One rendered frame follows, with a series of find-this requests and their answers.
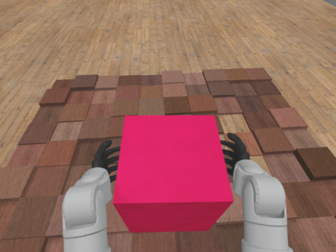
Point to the right robot hand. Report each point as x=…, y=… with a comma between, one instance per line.
x=240, y=152

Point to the left robot forearm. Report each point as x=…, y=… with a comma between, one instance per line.
x=84, y=216

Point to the carton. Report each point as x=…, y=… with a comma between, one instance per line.
x=171, y=175

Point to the right robot forearm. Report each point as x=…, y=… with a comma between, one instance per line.
x=264, y=209

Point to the left robot hand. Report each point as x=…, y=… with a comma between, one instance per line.
x=102, y=161

